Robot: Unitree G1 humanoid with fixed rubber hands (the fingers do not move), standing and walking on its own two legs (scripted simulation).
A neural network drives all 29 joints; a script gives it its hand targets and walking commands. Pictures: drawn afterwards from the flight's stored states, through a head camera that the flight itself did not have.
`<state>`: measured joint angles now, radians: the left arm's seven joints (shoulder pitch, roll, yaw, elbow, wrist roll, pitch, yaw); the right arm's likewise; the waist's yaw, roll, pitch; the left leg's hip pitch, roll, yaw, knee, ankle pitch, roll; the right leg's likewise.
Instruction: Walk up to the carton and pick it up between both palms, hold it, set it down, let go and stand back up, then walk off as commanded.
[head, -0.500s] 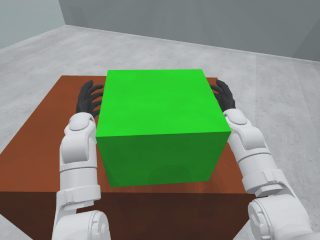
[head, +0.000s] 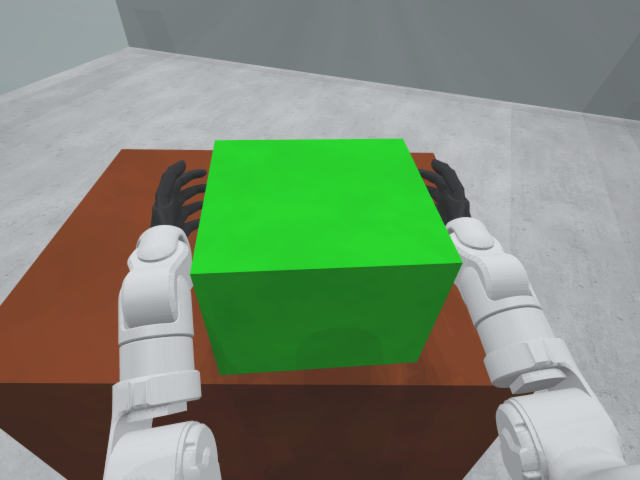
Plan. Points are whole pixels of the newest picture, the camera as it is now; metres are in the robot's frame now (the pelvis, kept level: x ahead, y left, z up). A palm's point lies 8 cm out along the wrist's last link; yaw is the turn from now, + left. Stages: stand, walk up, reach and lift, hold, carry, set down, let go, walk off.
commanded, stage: hold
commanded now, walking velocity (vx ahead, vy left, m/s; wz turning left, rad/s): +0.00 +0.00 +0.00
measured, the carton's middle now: (315, 251) +0.36 +0.01 +0.14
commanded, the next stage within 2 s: set down in 0.72 s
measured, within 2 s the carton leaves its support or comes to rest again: neither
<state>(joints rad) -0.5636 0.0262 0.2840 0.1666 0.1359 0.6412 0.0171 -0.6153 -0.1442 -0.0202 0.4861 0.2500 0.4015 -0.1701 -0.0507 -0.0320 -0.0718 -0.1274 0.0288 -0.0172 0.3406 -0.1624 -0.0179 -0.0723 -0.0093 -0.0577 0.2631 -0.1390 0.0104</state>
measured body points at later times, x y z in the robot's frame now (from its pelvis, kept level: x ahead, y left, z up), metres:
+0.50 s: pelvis +0.00 +0.00 +0.00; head -0.05 +0.02 +0.45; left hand +0.37 +0.18 +0.19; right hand +0.38 -0.17 +0.18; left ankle +0.02 +0.13 -0.75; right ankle +0.00 -0.12 -0.75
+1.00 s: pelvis +0.00 +0.00 +0.00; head -0.05 +0.02 +0.45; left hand +0.38 +0.19 +0.21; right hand +0.38 -0.16 +0.18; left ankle +0.02 +0.13 -0.75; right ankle +0.00 -0.12 -0.75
